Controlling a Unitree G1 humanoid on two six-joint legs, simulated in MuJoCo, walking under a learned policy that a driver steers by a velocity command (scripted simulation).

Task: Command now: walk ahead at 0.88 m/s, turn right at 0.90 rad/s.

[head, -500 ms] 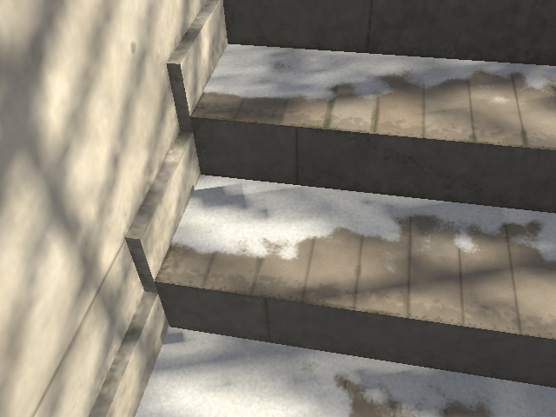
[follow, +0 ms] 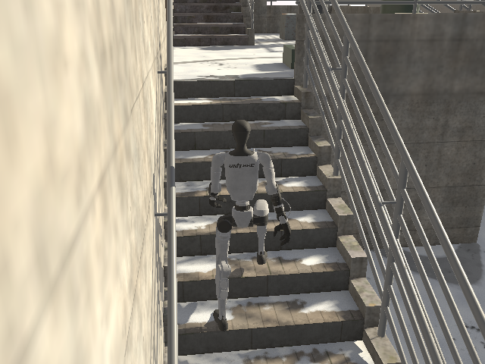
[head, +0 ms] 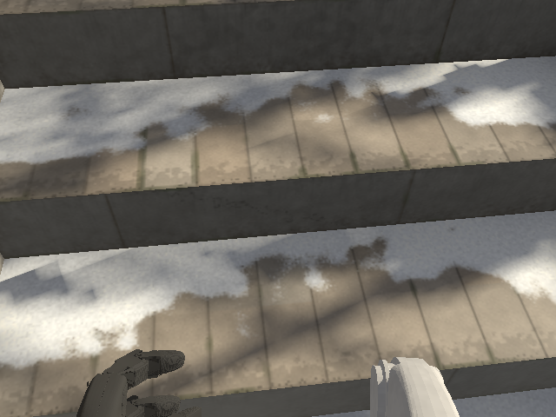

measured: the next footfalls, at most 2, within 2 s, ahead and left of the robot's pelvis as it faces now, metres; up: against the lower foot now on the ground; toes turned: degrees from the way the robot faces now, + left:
right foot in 0.08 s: +0.27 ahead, -0.13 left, +0.17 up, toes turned -7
left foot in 0.54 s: +0.58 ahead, -0.13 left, +0.34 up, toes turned +0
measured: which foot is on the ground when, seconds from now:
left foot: down 0.00-0.10, up 0.12-0.52, down 0.54-0.90, up 0.92-1.00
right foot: up 0.00-0.06, down 0.08-0.52, up 0.54-0.86, down 0.88-1.00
